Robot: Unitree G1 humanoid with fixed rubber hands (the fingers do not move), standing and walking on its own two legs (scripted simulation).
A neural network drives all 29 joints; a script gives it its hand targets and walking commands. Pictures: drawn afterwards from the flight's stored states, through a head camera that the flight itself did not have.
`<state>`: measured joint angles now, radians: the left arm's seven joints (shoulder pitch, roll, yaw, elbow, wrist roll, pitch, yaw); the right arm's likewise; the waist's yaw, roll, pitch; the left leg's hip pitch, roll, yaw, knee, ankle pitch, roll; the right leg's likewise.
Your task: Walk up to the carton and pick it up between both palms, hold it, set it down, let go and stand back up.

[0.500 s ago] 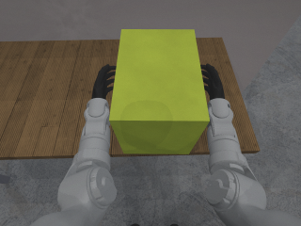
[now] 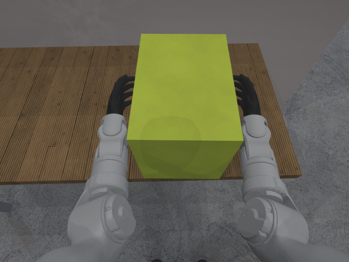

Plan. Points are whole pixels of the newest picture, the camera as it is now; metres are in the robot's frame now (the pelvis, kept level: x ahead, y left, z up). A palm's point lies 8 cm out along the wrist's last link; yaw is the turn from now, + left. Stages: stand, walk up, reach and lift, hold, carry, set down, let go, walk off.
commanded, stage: reach and lift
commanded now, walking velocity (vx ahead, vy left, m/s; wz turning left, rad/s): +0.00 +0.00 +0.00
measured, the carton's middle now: (182, 110) +0.47 -0.03 +0.00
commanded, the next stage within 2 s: none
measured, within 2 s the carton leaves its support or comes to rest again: leaves its support in 0.74 s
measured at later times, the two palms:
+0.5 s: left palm (114, 114) +0.43 +0.13 +0.06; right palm (248, 113) +0.41 -0.17 +0.06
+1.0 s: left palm (106, 123) +0.38 +0.14 +0.10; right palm (259, 123) +0.36 -0.17 +0.10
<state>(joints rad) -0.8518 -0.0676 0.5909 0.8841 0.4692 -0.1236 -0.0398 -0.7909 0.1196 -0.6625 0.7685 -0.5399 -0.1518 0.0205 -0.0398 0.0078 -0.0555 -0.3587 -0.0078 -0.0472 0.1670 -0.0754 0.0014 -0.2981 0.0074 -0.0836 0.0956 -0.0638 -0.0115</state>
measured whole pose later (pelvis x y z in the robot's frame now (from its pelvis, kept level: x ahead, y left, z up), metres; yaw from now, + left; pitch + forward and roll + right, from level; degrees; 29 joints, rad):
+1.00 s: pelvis -0.03 +0.00 +0.00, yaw +1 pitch +6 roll -1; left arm -0.79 -0.04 0.46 0.89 0.33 0.02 0.00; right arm -0.72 0.07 -0.48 0.83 -0.36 -0.06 -0.06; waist -0.05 0.01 -0.08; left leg -0.24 -0.01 -0.06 0.21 -0.07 0.00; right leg -0.17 0.01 -0.10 0.11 -0.05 -0.02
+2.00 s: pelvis -0.04 +0.00 +0.00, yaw +1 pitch -5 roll -1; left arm -0.56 -0.04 0.20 0.17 0.29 0.54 0.01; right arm -0.54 -0.01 -0.10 0.47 0.06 0.19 -0.16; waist -0.09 -0.07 0.06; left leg -0.06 0.00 -0.06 0.28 -0.13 0.00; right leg 0.03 0.01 -0.09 0.14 -0.09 -0.01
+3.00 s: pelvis -0.04 +0.00 +0.00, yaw +0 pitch -7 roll -1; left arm -0.62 -0.03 0.24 0.02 0.32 0.75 -0.05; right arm -0.61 -0.04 -0.06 0.36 0.16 0.36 -0.20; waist -0.11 -0.08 0.07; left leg -0.03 0.00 -0.05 0.27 -0.12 0.00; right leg 0.05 0.02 -0.09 0.15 -0.09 -0.02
